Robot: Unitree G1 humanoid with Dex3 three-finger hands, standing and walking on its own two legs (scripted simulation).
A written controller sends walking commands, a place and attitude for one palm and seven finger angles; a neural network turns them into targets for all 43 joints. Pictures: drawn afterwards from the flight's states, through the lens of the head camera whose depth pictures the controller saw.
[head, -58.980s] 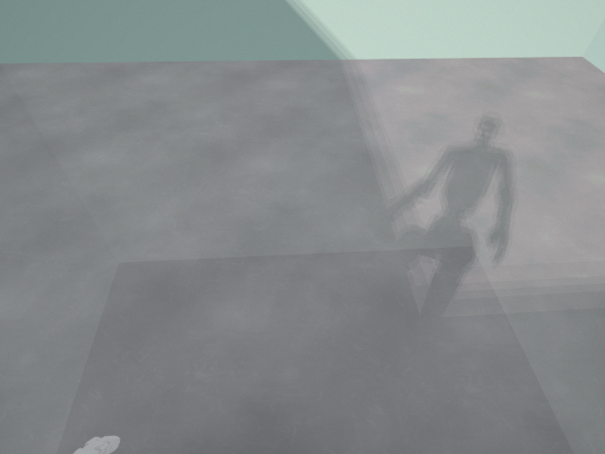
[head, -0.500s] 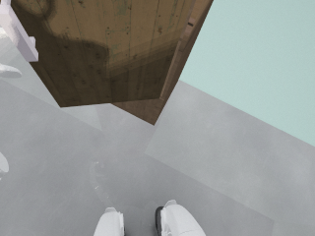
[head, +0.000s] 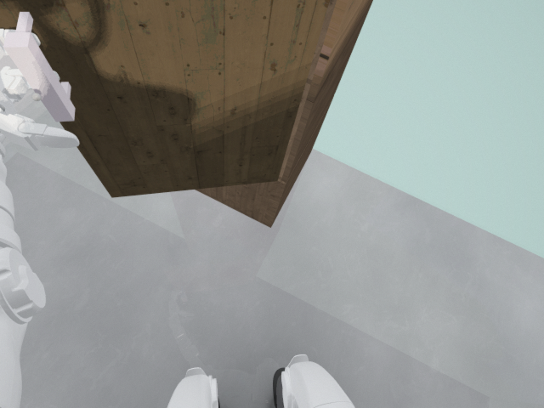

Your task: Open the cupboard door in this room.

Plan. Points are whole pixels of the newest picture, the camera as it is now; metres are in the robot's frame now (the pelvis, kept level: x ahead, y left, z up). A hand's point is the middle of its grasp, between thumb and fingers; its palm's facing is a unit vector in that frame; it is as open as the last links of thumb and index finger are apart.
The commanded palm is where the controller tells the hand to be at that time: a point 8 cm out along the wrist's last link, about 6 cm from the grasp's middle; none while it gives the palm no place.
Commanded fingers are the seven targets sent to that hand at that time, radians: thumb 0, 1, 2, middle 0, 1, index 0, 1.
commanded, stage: slide the fingers in behind the handle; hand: left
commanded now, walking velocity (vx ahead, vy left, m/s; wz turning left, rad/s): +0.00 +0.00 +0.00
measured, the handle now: (46, 70) +0.57 +0.26 +0.09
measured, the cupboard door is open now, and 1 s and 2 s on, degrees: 36 36 40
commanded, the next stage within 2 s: close the thumb around the handle in 0.76 s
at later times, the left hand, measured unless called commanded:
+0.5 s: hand (57, 96) +0.51 +0.24 +0.10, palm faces +0.08 -1.00 -0.01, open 14.0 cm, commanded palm +0.49 +0.28 +0.09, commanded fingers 0.00 -0.50 0.30 -0.30 -1.20 -0.30 -1.20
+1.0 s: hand (59, 95) +0.51 +0.24 +0.10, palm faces +0.08 -1.00 -0.01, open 13.5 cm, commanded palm +0.49 +0.28 +0.09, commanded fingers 0.00 -0.05 0.49 -0.33 -1.25 -0.33 -1.25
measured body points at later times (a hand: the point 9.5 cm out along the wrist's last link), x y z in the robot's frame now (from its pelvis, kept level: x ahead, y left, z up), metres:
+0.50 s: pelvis +0.00 +0.00 +0.00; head +0.13 +0.02 +0.43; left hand +0.50 +0.29 +0.10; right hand -0.01 -0.27 -0.10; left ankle -0.01 +0.10 -0.68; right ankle +0.02 -0.14 -0.68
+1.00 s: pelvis +0.00 +0.00 +0.00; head +0.13 +0.03 +0.43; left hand +0.50 +0.29 +0.10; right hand -0.02 -0.27 -0.10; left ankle -0.01 +0.10 -0.68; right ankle +0.02 -0.14 -0.68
